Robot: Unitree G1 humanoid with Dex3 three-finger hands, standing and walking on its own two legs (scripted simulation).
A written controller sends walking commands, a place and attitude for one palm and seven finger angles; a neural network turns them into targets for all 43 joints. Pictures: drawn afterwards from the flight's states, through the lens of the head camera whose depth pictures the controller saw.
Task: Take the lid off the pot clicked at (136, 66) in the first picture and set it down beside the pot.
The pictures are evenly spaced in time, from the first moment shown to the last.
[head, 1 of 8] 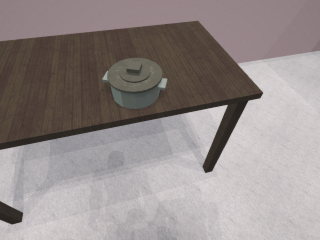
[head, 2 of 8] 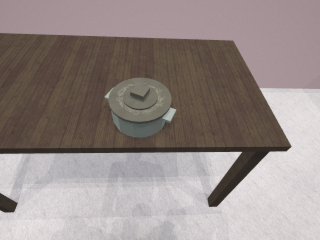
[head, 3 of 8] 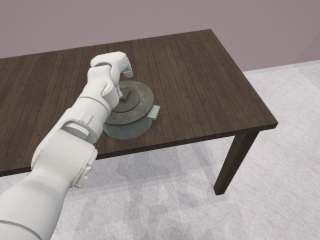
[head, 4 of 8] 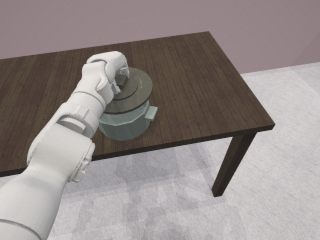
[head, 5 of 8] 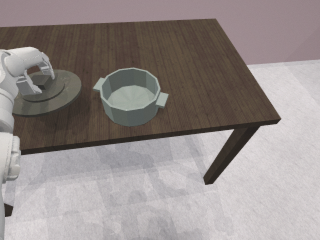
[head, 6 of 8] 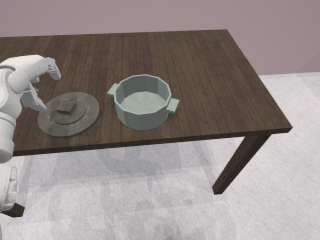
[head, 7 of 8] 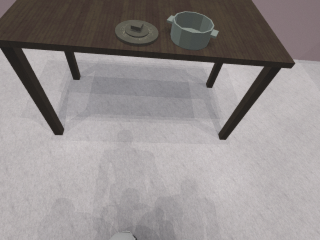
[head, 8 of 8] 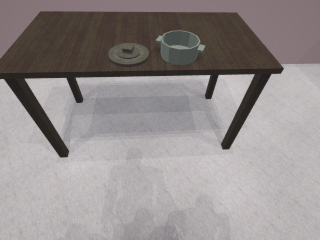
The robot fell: no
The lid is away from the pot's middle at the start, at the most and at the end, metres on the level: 0.00 0.24 0.24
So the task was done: yes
